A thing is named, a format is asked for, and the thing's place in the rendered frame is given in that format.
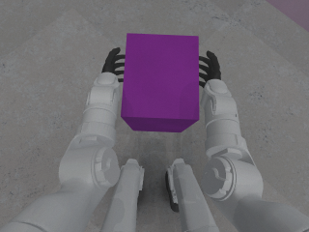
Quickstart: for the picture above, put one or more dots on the robot left thigh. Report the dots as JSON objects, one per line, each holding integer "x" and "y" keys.
{"x": 122, "y": 210}

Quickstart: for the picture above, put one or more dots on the left robot upper arm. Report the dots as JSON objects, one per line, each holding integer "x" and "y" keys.
{"x": 85, "y": 175}

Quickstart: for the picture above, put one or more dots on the left robot hand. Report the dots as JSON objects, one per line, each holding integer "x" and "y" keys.
{"x": 110, "y": 65}

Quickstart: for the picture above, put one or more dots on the right robot hand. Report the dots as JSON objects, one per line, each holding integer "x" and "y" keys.
{"x": 213, "y": 69}

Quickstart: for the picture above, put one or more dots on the left robot forearm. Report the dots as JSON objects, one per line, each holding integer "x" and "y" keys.
{"x": 99, "y": 115}

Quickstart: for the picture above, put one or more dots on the robot thigh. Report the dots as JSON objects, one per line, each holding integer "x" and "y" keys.
{"x": 122, "y": 210}
{"x": 195, "y": 214}

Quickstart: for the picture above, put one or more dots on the right robot forearm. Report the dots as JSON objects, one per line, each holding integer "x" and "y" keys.
{"x": 222, "y": 123}

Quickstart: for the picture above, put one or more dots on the right robot upper arm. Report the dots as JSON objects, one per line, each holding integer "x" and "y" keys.
{"x": 236, "y": 187}

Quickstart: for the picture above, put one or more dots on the robot right thigh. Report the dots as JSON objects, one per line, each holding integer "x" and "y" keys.
{"x": 195, "y": 214}

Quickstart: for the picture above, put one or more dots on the carton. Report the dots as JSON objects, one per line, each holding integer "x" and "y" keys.
{"x": 161, "y": 82}

